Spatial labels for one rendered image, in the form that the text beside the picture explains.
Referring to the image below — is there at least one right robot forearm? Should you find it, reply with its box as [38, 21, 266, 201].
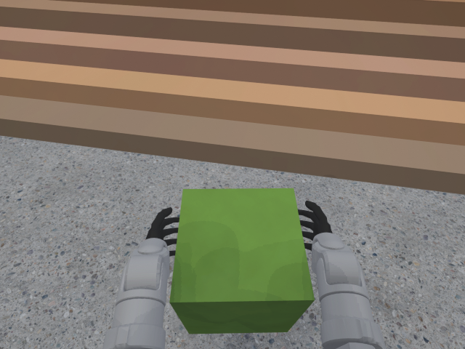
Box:
[312, 233, 387, 349]

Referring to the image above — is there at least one carton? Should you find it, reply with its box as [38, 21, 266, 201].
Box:
[169, 188, 315, 334]

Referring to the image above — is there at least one left robot forearm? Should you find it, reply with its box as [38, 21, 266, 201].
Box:
[102, 238, 169, 349]

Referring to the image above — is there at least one left robot hand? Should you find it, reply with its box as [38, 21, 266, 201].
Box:
[146, 207, 179, 256]

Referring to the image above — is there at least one right robot hand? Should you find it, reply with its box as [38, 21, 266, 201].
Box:
[298, 201, 332, 251]

